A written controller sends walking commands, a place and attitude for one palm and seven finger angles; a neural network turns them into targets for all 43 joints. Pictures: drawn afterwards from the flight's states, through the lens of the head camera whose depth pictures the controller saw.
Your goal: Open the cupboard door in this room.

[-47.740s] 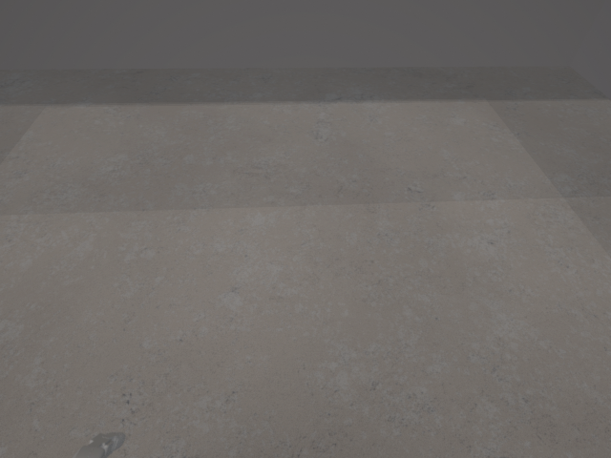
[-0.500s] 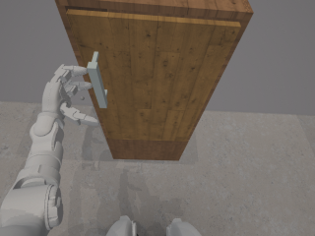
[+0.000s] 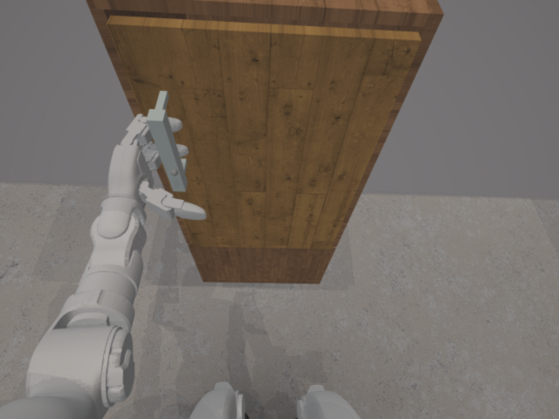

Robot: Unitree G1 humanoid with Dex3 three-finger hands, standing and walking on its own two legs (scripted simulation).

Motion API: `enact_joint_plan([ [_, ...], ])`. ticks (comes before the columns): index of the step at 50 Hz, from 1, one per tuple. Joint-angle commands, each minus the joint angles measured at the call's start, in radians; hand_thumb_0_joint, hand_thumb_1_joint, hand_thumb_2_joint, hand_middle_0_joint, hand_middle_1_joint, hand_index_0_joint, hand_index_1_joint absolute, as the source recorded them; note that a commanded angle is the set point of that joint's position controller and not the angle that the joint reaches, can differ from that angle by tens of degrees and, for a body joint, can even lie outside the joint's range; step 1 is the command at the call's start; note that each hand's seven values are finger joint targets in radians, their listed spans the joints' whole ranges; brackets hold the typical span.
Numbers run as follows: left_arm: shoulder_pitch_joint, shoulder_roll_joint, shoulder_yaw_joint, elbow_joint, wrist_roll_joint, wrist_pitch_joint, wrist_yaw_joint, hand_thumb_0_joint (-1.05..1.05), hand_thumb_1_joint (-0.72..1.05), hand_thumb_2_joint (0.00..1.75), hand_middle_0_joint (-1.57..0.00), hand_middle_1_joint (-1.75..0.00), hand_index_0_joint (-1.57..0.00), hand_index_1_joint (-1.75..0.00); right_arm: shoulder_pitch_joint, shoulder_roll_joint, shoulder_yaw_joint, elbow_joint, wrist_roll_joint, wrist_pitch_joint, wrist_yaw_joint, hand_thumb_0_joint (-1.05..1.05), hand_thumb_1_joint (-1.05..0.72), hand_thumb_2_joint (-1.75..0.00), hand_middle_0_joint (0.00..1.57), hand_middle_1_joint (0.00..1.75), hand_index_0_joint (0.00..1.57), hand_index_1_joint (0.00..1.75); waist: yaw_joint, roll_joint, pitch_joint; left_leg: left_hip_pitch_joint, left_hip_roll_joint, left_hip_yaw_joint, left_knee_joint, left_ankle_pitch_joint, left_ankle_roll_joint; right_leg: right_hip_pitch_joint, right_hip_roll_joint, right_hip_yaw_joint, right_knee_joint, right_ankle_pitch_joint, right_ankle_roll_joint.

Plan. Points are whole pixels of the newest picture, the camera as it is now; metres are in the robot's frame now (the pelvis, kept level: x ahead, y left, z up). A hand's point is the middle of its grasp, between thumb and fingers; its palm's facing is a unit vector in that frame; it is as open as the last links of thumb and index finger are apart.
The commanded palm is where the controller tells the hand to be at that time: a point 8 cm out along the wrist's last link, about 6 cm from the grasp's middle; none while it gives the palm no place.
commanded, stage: slide the fingers in behind the handle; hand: left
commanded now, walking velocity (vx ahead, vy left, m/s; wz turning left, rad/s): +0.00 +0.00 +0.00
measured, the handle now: (172, 145) +0.51 +0.15 +0.06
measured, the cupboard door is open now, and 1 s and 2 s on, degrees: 0 1 15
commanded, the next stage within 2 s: close the thumb around the handle in 0.70 s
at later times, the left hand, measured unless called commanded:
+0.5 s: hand (185, 174) +0.45 +0.12 +0.06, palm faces -0.02 -1.00 -0.02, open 14.0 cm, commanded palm +0.42 +0.18 +0.07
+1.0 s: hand (182, 178) +0.44 +0.12 +0.06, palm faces -0.04 -1.00 -0.01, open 13.0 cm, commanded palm +0.42 +0.17 +0.07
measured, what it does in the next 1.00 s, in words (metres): stands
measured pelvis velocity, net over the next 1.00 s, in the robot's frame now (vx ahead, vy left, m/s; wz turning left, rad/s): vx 0.00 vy -0.01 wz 0.01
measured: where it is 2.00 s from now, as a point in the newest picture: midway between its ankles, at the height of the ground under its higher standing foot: outside the picture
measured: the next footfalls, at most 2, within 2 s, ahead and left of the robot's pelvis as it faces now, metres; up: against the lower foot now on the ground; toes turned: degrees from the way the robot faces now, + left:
none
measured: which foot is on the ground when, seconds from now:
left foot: down 0.00-1.00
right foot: down 0.00-1.00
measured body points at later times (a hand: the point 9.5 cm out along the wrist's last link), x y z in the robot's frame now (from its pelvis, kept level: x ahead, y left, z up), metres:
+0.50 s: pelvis +0.00 -0.02 +0.00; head +0.10 -0.01 +0.44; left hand +0.45 +0.17 +0.06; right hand +0.05 -0.28 -0.12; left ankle +0.02 +0.08 -0.67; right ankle -0.01 -0.10 -0.67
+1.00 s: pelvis +0.00 -0.01 +0.00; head +0.09 +0.00 +0.44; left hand +0.44 +0.18 +0.07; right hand +0.06 -0.27 -0.12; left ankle +0.02 +0.08 -0.67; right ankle -0.01 -0.10 -0.67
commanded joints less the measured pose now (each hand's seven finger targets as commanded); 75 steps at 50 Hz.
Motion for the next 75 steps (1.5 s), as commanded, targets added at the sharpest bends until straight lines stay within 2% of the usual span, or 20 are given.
enact_joint_plan([
  [1,-0.421,0.181,0.034,-0.195,-0.005,-0.071,0.018,0.0,-0.5,0.3,-0.3,-1.2,-0.3,-1.2,0.096,-0.168,-0.062,-0.074,-0.002,-0.026,-0.015,0.0,-0.9,-0.9,0.2,0.3,0.2,0.3,-0.015,0.006,-0.389,0.36,0.019,-0.101,-0.104,0.321,-0.031,0.072,0.004,0.041,-0.127,0.314,0.014],
  [5,-0.413,0.189,0.044,-0.228,-0.001,-0.089,0.023,0.0,-0.5,0.3,-0.3,-1.2,-0.3,-1.2,0.098,-0.162,-0.063,-0.076,-0.003,-0.031,-0.014,0.0,-0.9,-0.9,0.2,0.3,0.2,0.3,0.001,0.044,-0.451,0.378,0.014,-0.093,-0.095,0.359,-0.033,0.113,0.003,0.048,-0.115,0.362,0.012],
  [11,-0.412,0.158,0.015,-0.201,-0.003,-0.073,0.022,0.0,-0.5,0.3,-0.3,-1.2,-0.3,-1.2,0.096,-0.156,-0.06,-0.078,0.0,-0.027,-0.012,0.0,-0.9,-0.9,0.2,0.3,0.2,0.3,-0.016,-0.006,-0.387,0.302,0.008,-0.073,-0.096,0.31,-0.022,0.142,0.0,0.063,-0.135,0.374,0.022],
  [15,-0.374,0.112,-0.013,-0.269,-0.017,-0.083,0.019,0.0,-0.5,0.3,-0.3,-1.2,-0.3,-1.2,0.09,-0.15,-0.065,-0.084,0.002,-0.035,-0.007,0.0,-0.9,-0.9,0.2,0.3,0.2,0.3,-0.002,0.05,-0.45,0.363,0.006,-0.07,-0.092,0.368,-0.027,0.158,0.0,0.063,-0.131,0.427,0.017],
  [18,-0.382,0.166,0.022,-0.253,-0.009,-0.082,0.025,0.0,-0.5,0.3,-0.3,-1.2,-0.3,-1.2,0.1,-0.155,-0.065,-0.074,0.0,-0.034,-0.01,0.0,-0.9,-0.9,0.2,0.3,0.2,0.3,-0.006,-0.002,-0.41,0.307,0.004,-0.07,-0.087,0.346,-0.021,0.179,-0.001,0.071,-0.128,0.436,0.02],
  [25,-0.356,0.188,0.035,-0.243,-0.014,-0.084,0.005,0.0,-0.5,0.3,-0.3,-1.2,-0.3,-1.2,0.085,-0.152,-0.062,-0.079,0.006,-0.034,-0.013,0.0,-0.9,-0.9,0.2,0.3,0.2,0.3,0.004,0.007,-0.399,0.267,-0.003,-0.056,-0.091,0.311,-0.02,0.223,-0.008,0.094,-0.142,0.451,0.026],
  [28,-0.365,0.138,-0.002,-0.247,-0.025,-0.079,-0.008,0.0,-0.5,0.3,-0.3,-1.2,-0.3,-1.2,0.083,-0.148,-0.062,-0.081,0.01,-0.038,-0.015,0.0,-0.9,-0.9,0.2,0.3,0.2,0.3,-0.008,0.016,-0.401,0.298,-0.003,-0.06,-0.087,0.328,-0.018,0.198,-0.007,0.086,-0.141,0.452,0.024],
  [31,-0.369,0.177,0.028,-0.216,-0.027,-0.069,-0.009,0.0,-0.5,0.3,-0.3,-1.2,-0.3,-1.2,0.08,-0.154,-0.062,-0.074,0.009,-0.036,-0.018,0.0,-0.9,-0.9,0.2,0.3,0.2,0.3,-0.006,0.006,-0.377,0.272,-0.002,-0.061,-0.09,0.296,-0.02,0.192,-0.009,0.089,-0.147,0.422,0.027],
  [34,-0.364,0.157,0.015,-0.237,-0.023,-0.075,-0.011,0.0,-0.5,0.3,-0.3,-1.2,-0.3,-1.2,0.079,-0.15,-0.061,-0.082,0.007,-0.039,-0.016,0.0,-0.9,-0.9,0.2,0.3,0.2,0.3,0.002,0.022,-0.423,0.303,-0.004,-0.063,-0.089,0.328,-0.02,0.199,-0.007,0.082,-0.135,0.442,0.023],
  [40,-0.332,0.161,0.022,-0.249,-0.026,-0.078,-0.005,0.0,-0.5,0.3,-0.3,-1.2,-0.3,-1.2,0.076,-0.155,-0.065,-0.084,0.008,-0.035,-0.013,0.0,-0.9,-0.9,0.2,0.3,0.2,0.3,0.004,0.007,-0.408,0.319,0.002,-0.07,-0.091,0.341,-0.024,0.173,-0.003,0.071,-0.133,0.43,0.022],
  [44,-0.326,0.121,-0.011,-0.284,-0.023,-0.079,-0.001,0.0,-0.28,0.4,-0.32,-1.22,-0.32,-1.22,0.072,-0.152,-0.065,-0.091,0.008,-0.036,-0.009,0.0,-0.9,-0.9,0.2,0.3,0.2,0.3,0.007,0.036,-0.426,0.362,0.004,-0.076,-0.096,0.366,-0.027,0.154,0.001,0.061,-0.129,0.426,0.017],
  [46,-0.348,0.099,-0.03,-0.261,-0.02,-0.076,0.005,0.0,-0.16,0.44,-0.32,-1.24,-0.32,-1.24,0.07,-0.153,-0.066,-0.082,0.008,-0.035,-0.009,0.0,-0.9,-0.9,0.2,0.3,0.2,0.3,-0.006,0.026,-0.381,0.362,0.009,-0.084,-0.097,0.336,-0.029,0.107,0.002,0.053,-0.136,0.379,0.017],
  [54,-0.417,0.141,-0.004,-0.209,0.003,-0.089,0.026,0.0,0.28,0.64,-0.36,-1.28,-0.36,-1.28,0.082,-0.161,-0.063,-0.069,0.001,-0.037,-0.014,0.0,-0.9,-0.9,0.2,0.3,0.2,0.3,-0.011,0.023,-0.39,0.341,0.005,-0.093,-0.1,0.291,-0.029,0.092,0.0,0.052,-0.127,0.325,0.014],
  [59,-0.42,0.115,-0.017,-0.22,-0.002,-0.095,0.029,0.0,0.56,0.76,-0.38,-1.31,-0.38,-1.31,0.081,-0.161,-0.064,-0.072,-0.001,-0.037,-0.011,0.0,-0.9,-0.9,0.2,0.3,0.2,0.3,-0.01,0.042,-0.429,0.393,0.012,-0.104,-0.099,0.321,-0.034,0.065,0.007,0.039,-0.12,0.315,0.01],
  [61,-0.434,0.092,-0.034,-0.198,0.0,-0.091,0.034,0.0,0.68,0.8,-0.38,-1.33,-0.38,-1.33,0.082,-0.161,-0.065,-0.07,-0.001,-0.035,-0.009,0.0,-0.9,-0.9,0.2,0.3,0.2,0.3,-0.022,0.017,-0.391,0.375,0.013,-0.107,-0.104,0.293,-0.033,0.046,0.007,0.036,-0.128,0.291,0.013],
  [63,-0.468,0.086,-0.041,-0.216,0.002,-0.098,0.04,0.0,0.79,0.85,-0.39,-1.34,-0.39,-1.34,0.086,-0.162,-0.066,-0.072,-0.005,-0.038,-0.009,0.0,-0.9,-0.9,0.2,0.3,0.2,0.3,-0.026,0.047,-0.396,0.387,0.011,-0.11,-0.1,0.292,-0.031,0.034,0.008,0.034,-0.122,0.283,0.009],
  [64,-0.451,0.124,-0.007,-0.215,0.008,-0.1,0.045,0.0,0.84,0.88,-0.4,-1.34,-0.4,-1.34,0.092,-0.167,-0.068,-0.065,-0.005,-0.036,-0.008,0.0,-0.9,-0.9,0.2,0.3,0.2,0.3,-0.011,0.043,-0.42,0.4,0.013,-0.111,-0.1,0.31,-0.034,0.041,0.009,0.035,-0.119,0.293,0.008],
  [65,-0.434,0.105,-0.029,-0.206,0.012,-0.099,0.042,0.0,0.9,0.9,-0.4,-1.35,-0.4,-1.35,0.088,-0.165,-0.068,-0.07,-0.004,-0.033,-0.007,0.0,-0.9,-0.9,0.2,0.3,0.2,0.3,-0.015,0.044,-0.41,0.397,0.013,-0.111,-0.102,0.307,-0.036,0.041,0.009,0.034,-0.121,0.291,0.008],
  [71,-0.412,0.063,-0.05,-0.229,0.003,-0.1,0.044,0.0,0.9,0.9,-0.4,-1.35,-0.4,-1.35,0.089,-0.162,-0.071,-0.07,-0.006,-0.031,0.0,0.0,-0.9,-0.9,0.2,0.3,0.2,0.3,-0.013,0.042,-0.428,0.435,0.018,-0.113,-0.099,0.352,-0.038,0.033,0.011,0.027,-0.12,0.316,0.008],
  [75,-0.411,0.112,-0.018,-0.217,0.007,-0.097,0.049,0.0,0.9,0.9,-0.4,-1.35,-0.4,-1.35,0.09,-0.166,-0.068,-0.068,-0.006,-0.027,-0.003,0.0,-0.9,-0.9,0.2,0.3,0.2,0.3,-0.011,0.01,-0.395,0.376,0.011,-0.102,-0.1,0.32,-0.03,0.069,0.01,0.038,-0.128,0.321,0.011],
])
